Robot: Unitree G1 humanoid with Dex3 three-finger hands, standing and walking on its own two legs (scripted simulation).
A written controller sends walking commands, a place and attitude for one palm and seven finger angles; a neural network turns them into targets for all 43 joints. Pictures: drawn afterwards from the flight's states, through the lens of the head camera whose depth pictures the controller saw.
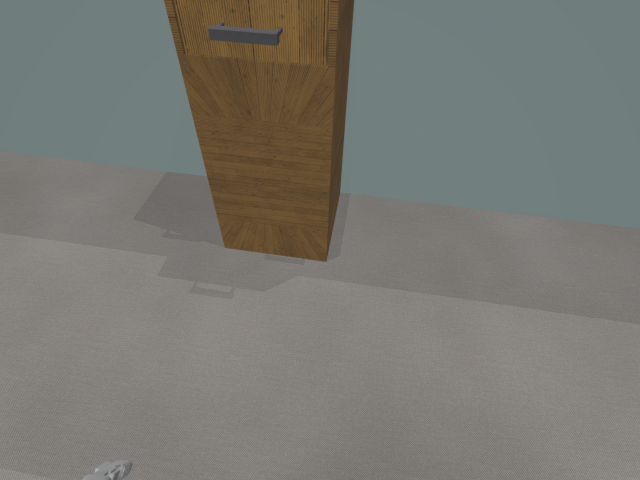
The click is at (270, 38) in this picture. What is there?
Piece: drawer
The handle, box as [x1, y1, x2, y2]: [208, 22, 282, 45]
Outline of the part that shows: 208,28 210,39 276,45 278,43 278,37 282,31 281,27 278,27 276,30 224,26 222,22 220,22 217,25 211,25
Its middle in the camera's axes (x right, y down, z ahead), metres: -0.18 -0.51 +0.95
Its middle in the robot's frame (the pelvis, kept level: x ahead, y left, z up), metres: +1.06 +0.24 +0.12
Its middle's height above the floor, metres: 0.89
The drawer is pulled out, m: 0.00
